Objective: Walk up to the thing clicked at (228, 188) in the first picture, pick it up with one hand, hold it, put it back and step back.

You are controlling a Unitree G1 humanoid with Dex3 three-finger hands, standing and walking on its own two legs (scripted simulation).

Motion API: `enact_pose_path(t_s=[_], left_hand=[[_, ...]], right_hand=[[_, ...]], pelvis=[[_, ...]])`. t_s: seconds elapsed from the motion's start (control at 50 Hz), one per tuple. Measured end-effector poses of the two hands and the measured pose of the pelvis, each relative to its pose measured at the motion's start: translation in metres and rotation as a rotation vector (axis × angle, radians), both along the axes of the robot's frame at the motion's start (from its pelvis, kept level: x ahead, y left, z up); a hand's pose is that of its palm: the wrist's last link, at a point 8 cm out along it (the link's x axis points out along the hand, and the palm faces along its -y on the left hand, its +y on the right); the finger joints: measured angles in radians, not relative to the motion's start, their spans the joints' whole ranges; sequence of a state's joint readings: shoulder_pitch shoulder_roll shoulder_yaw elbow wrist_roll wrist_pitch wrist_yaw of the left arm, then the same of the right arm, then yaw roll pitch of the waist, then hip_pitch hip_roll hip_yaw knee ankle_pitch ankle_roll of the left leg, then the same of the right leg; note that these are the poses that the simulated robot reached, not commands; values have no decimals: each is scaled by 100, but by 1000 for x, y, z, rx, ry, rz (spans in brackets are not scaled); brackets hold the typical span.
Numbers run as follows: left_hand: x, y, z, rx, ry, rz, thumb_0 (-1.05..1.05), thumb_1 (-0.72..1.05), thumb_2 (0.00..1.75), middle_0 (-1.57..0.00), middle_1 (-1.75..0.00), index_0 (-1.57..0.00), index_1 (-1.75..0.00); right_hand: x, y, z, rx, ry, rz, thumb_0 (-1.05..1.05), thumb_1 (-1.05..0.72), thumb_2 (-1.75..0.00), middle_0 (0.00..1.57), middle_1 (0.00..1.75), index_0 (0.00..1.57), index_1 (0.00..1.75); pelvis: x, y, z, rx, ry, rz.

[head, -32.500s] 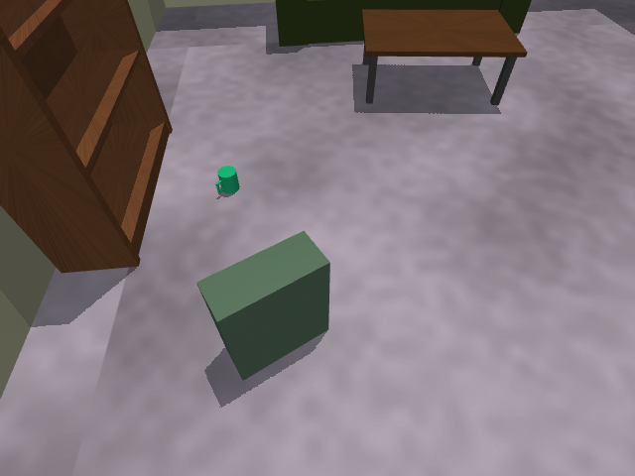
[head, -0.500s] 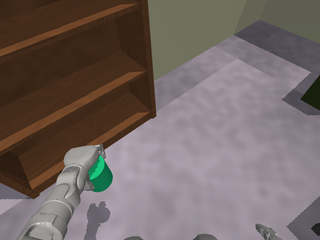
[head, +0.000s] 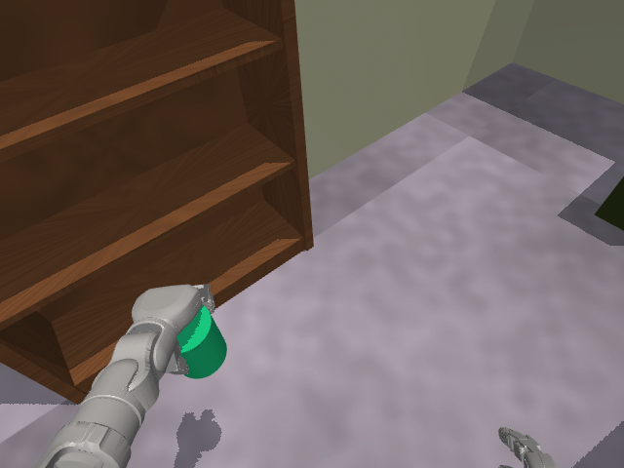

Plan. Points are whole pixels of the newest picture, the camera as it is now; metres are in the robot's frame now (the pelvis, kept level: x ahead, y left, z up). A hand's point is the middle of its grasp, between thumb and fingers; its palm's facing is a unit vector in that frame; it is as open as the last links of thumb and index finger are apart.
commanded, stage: hold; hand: left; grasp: from above
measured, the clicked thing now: (182, 340) +0.32 +0.23 -0.09
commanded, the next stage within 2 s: crouch in 1.34 s
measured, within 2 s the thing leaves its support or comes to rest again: neither
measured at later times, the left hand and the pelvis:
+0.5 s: hand (175, 345) +0.29 +0.22 -0.02, palm faces -0.42 -0.07 -0.90, open 11.0 cm; pelvis -0.01 +0.00 +0.01, yaw +0 degrees
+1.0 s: hand (176, 343) +0.28 +0.21 -0.01, palm faces -0.43 -0.07 -0.90, open 11.0 cm; pelvis -0.01 -0.01 +0.01, yaw +0 degrees
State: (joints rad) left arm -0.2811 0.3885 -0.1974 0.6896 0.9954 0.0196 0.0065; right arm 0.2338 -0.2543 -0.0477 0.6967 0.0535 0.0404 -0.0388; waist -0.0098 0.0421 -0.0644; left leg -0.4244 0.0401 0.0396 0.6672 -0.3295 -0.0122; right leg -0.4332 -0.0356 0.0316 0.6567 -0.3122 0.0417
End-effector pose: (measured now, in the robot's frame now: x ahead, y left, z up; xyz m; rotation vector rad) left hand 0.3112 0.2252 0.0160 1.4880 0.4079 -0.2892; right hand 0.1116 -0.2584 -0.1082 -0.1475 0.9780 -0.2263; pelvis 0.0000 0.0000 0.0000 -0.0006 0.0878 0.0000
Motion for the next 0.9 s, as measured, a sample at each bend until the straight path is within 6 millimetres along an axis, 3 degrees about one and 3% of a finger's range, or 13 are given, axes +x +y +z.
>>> enact_pose_path(t_s=[0.42,0.9], left_hand=[[-20,-7,16,-3,3,-15,0,-16,73,-59,-85,-51,-83],[-26,-10,30,-10,7,-22,0,-14,72,-57,-87,-50,-83]], right_hand=[[7,3,9,19,-53,22,1,-91,-90,20,30,20,29],[19,5,17,27,-90,34,1,-91,-90,20,30,20,29]], pelvis=[[-11,-4,6,8,-46,-3],[-12,-7,12,11,-75,-6]])
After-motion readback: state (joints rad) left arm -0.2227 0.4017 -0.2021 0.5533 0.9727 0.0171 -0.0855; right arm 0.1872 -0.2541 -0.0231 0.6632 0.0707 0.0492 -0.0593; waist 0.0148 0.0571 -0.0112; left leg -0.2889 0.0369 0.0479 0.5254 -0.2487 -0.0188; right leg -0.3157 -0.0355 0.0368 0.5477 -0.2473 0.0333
